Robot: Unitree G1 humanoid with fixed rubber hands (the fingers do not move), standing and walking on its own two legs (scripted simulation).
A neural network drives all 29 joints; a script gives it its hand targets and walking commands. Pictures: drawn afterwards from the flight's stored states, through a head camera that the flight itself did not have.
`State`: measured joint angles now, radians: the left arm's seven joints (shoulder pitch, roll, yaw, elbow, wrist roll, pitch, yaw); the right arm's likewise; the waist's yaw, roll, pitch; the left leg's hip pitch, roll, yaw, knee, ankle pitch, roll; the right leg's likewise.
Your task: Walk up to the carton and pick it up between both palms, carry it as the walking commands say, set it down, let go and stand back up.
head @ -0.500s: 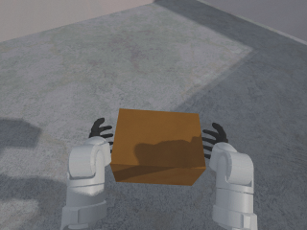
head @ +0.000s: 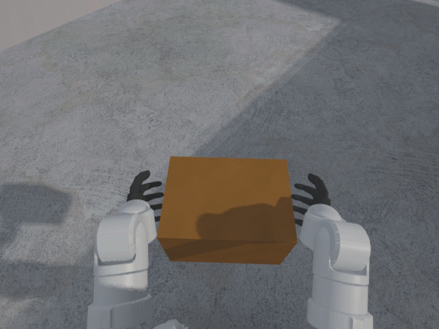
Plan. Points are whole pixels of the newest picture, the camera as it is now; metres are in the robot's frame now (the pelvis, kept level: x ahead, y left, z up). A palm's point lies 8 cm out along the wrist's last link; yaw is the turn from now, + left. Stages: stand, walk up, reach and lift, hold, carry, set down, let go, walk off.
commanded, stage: carry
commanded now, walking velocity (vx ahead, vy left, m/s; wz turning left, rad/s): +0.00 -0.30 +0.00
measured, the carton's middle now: (226, 211) +0.34 -0.02 -0.02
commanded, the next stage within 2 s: none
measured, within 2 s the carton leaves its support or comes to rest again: neither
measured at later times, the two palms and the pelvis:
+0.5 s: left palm (221, 245) +0.24 -0.01 +0.08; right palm (406, 234) +0.25 -0.31 +0.06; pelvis -0.05 -0.16 -0.01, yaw +2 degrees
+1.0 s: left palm (313, 271) +0.19 -0.13 +0.08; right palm out of the picture +0.23 -0.43 +0.09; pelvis -0.09 -0.32 +0.00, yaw +1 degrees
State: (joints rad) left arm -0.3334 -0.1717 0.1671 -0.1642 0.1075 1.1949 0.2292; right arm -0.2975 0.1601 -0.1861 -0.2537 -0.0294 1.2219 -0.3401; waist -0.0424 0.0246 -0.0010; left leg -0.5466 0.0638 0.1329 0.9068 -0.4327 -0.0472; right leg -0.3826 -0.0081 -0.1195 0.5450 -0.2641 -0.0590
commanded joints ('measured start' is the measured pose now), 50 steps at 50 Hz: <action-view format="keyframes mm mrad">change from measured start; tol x32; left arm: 1 -442 -955 -674 -110 -407 -15 -376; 50 -490 -1008 -719 -47 -502 32 -453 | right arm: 1 -554 977 749 -34 404 -9 524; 50 -425 954 634 82 239 -16 513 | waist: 1 10 -125 -564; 3 41 340 -668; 17 30 239 -440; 22 31 -365 -365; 31 42 -162 -514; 34 38 397 -490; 50 37 8 -405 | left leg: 1 434 110 -85 -526 393 62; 4 887 508 -475 -335 1515 256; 16 402 240 -49 -402 527 82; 21 -36 13 -1 252 -244 -36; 31 301 7 10 -286 41 49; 34 576 544 -680 -632 290 214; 40 665 314 -181 -400 976 127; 50 236 102 17 -204 165 -14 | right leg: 1 177 -159 73 129 739 -22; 3 -284 -17 80 361 -245 56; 20 231 -296 330 -238 349 0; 31 116 -185 103 -170 1 -37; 38 -341 -45 150 476 -23 58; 50 231 -157 140 -235 267 84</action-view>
